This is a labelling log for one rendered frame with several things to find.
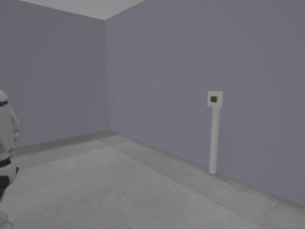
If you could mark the button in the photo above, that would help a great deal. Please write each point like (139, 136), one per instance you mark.
(214, 99)

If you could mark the humanoid robot torso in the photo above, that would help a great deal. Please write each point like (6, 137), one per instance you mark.
(7, 165)

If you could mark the panel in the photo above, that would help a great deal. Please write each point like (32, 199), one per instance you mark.
(215, 127)

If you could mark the right robot upper arm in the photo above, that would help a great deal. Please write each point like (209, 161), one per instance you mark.
(14, 121)

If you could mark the right robot forearm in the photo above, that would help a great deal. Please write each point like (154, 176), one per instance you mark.
(11, 150)

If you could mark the robot right thigh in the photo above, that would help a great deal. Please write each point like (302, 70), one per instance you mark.
(3, 217)

